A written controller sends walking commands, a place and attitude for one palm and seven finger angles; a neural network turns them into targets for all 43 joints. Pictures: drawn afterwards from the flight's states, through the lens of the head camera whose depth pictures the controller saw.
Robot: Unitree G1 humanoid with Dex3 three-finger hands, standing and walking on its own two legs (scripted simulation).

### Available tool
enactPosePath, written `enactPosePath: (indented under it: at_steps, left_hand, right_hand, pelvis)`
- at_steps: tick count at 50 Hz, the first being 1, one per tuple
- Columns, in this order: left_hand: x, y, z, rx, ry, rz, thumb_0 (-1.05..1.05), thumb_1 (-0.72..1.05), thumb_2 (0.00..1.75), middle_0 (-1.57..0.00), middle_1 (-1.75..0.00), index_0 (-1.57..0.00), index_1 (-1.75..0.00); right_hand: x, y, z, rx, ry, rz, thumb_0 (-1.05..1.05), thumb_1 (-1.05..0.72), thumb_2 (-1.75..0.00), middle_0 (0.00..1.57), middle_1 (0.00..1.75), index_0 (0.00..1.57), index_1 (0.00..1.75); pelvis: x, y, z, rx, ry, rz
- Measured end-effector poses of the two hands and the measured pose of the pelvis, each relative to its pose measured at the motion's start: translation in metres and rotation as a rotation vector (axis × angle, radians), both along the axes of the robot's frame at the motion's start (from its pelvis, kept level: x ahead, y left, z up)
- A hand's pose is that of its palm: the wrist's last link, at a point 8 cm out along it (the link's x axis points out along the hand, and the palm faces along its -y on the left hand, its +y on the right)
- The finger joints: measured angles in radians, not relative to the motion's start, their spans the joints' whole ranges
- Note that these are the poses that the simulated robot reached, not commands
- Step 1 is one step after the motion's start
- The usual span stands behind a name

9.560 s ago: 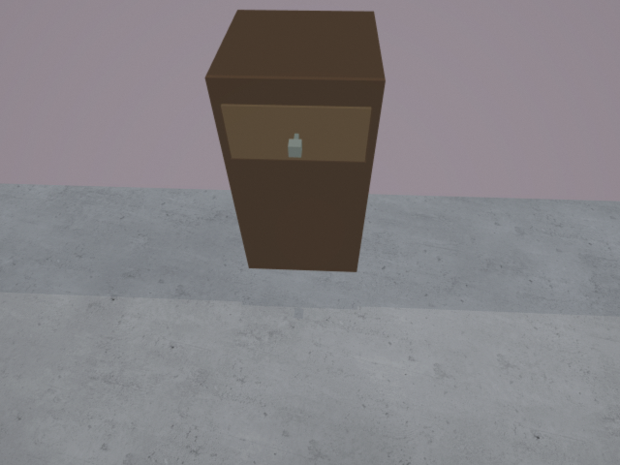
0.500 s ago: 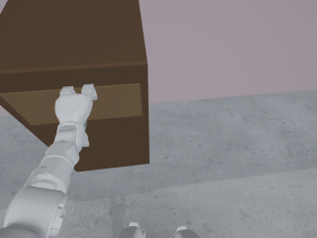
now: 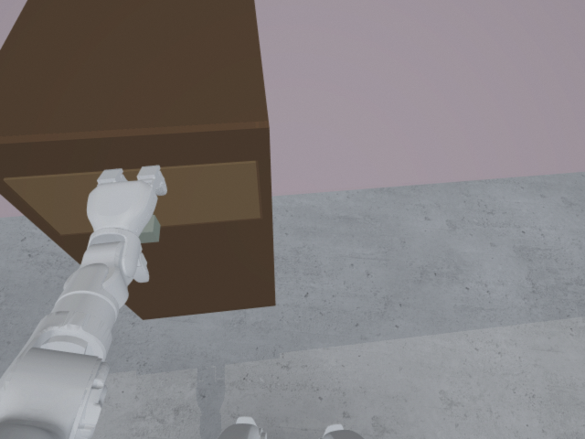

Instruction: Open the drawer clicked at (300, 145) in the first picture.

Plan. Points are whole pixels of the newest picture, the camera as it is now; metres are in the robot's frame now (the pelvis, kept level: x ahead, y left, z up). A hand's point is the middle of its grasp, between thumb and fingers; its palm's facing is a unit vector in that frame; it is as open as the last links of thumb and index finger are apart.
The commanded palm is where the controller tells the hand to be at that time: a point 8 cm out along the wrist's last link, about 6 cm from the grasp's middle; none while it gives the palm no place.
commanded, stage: move the hooked fingers above the handle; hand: left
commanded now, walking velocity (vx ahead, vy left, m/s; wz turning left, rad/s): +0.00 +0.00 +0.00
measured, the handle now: (147, 220) +0.48 +0.25 -0.07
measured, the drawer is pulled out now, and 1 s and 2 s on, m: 0.00 0.00 0.00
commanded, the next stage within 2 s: lower the fingers behind the handle in 1.80 s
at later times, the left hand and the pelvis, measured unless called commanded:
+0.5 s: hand (128, 219) +0.43 +0.24 +0.00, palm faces -0.09 -0.01 -1.00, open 13.7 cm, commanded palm +0.42 +0.23 +0.05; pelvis +0.00 +0.00 +0.01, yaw -1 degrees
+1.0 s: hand (144, 215) +0.44 +0.22 +0.00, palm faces -0.05 -0.03 -1.00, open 13.5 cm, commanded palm +0.42 +0.24 +0.06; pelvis +0.00 +0.01 +0.00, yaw -1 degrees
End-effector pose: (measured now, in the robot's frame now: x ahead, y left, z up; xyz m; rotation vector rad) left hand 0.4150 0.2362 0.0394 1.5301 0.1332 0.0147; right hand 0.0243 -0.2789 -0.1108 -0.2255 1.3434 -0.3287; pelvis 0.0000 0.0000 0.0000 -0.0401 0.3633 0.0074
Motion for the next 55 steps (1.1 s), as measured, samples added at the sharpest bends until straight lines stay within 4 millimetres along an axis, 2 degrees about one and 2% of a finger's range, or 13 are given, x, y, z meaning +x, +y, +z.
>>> enactPosePath:
  at_steps: [5, 10, 17, 22, 27, 33, 41, 49, 55]
  left_hand:
    - [0.005, -0.015, 0.002, -0.019, -0.058, -0.034, 0.00, -0.49, 0.30, -0.33, -1.20, -0.32, -1.20]
    - [0.008, -0.018, 0.004, 0.004, -0.070, -0.005, 0.00, -0.49, 0.30, -0.37, -1.23, -0.36, -1.23]
    - [0.008, -0.015, 0.013, 0.016, -0.028, 0.043, 0.00, -0.49, 0.30, -0.34, -1.21, -0.38, -1.23]
    - [0.004, -0.001, 0.019, 0.023, -0.004, 0.063, 0.00, -0.49, 0.30, -0.33, -1.20, -0.35, -1.21]
    - [-0.002, 0.008, 0.011, 0.025, 0.030, 0.038, 0.00, -0.49, 0.30, -0.32, -1.20, -0.33, -1.20]
    - [-0.005, -0.002, -0.002, -0.029, 0.004, -0.044, 0.00, -0.49, 0.30, -0.32, -1.20, -0.32, -1.20]
    - [0.006, -0.011, 0.001, -0.008, -0.117, -0.035, 0.00, -0.49, 0.30, -0.38, -1.25, -0.35, -1.23]
    - [0.008, -0.014, 0.011, 0.019, -0.033, 0.043, 0.00, -0.49, 0.30, -0.35, -1.22, -0.38, -1.24]
    - [0.006, -0.003, 0.017, 0.009, 0.012, 0.048, 0.00, -0.49, 0.30, -0.33, -1.21, -0.36, -1.22]
  right_hand:
    - [0.005, 0.003, -0.004, 0.006, -0.007, -0.002, 0.00, -0.91, -0.90, 0.20, 0.30, 0.20, 0.30]
    - [0.013, 0.014, -0.008, 0.044, -0.032, -0.003, 0.00, -0.91, -0.90, 0.20, 0.30, 0.20, 0.30]
    - [0.019, 0.027, -0.006, 0.087, -0.067, -0.013, 0.00, -0.91, -0.90, 0.20, 0.30, 0.20, 0.30]
    - [0.017, 0.026, -0.001, 0.077, -0.069, -0.010, 0.00, -0.91, -0.90, 0.21, 0.30, 0.20, 0.30]
    - [0.014, 0.019, 0.002, 0.045, -0.054, 0.001, 0.00, -0.91, -0.90, 0.21, 0.30, 0.20, 0.30]
    - [0.013, 0.011, 0.002, 0.004, -0.037, 0.012, 0.00, -0.91, -0.90, 0.21, 0.30, 0.20, 0.30]
    - [0.014, 0.019, -0.011, 0.026, -0.027, 0.017, 0.00, -0.91, -0.90, 0.20, 0.30, 0.20, 0.30]
    - [0.010, 0.035, -0.008, 0.083, -0.049, -0.015, 0.00, -0.91, -0.90, 0.20, 0.30, 0.20, 0.30]
    - [0.001, 0.031, 0.001, 0.061, -0.053, -0.027, 0.00, -0.91, -0.90, 0.21, 0.30, 0.20, 0.30]
  pelvis:
    - [0.002, 0.002, -0.002, -0.003, 0.004, 0.002]
    - [0.002, 0.003, -0.001, 0.001, 0.000, -0.008]
    - [0.002, 0.003, 0.005, 0.008, -0.023, -0.021]
    - [0.002, 0.002, 0.008, 0.009, -0.034, -0.021]
    - [0.001, 0.003, 0.007, 0.004, -0.029, -0.009]
    - [0.001, 0.006, 0.001, -0.005, -0.009, 0.002]
    - [-0.002, 0.011, -0.008, -0.010, 0.013, -0.001]
    - [-0.004, 0.010, 0.003, 0.001, -0.022, -0.019]
    - [-0.005, 0.007, 0.007, 0.005, -0.036, -0.023]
